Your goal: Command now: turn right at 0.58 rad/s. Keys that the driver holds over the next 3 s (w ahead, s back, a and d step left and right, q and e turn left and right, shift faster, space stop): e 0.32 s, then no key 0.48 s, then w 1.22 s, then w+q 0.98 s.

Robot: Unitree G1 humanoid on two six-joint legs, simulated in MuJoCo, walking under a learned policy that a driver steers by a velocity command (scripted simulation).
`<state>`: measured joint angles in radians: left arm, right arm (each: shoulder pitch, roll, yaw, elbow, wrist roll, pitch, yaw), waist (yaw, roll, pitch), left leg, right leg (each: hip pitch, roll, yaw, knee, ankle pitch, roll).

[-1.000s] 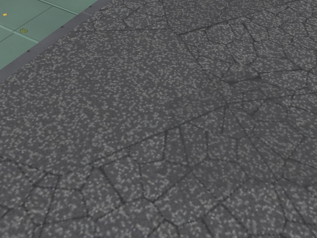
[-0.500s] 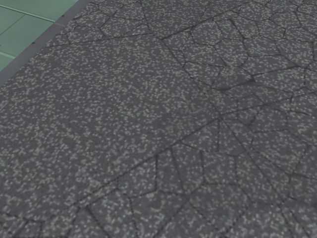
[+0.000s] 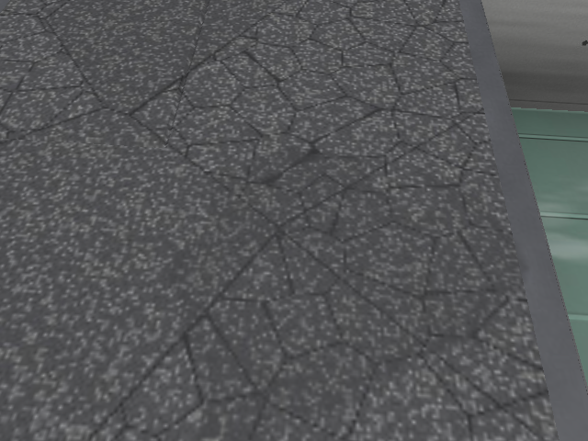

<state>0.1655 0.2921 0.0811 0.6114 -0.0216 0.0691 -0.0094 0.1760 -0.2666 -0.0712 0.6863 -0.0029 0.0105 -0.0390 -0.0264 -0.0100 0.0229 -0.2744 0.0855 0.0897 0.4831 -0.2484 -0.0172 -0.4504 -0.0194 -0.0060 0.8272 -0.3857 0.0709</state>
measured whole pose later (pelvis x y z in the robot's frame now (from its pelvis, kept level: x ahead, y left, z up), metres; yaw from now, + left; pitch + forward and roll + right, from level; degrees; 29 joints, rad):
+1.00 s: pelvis +0.03 -0.02 -0.01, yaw -17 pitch +0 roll +0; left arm 0.32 0.23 0.05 0.74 -0.01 0.00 0.01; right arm 0.23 -0.25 -0.05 0.73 0.02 -0.05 0.01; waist 0.01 0.00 -0.02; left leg -0.28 -0.01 0.03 0.65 -0.42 0.06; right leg -0.19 -0.01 0.07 0.57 -0.39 0.01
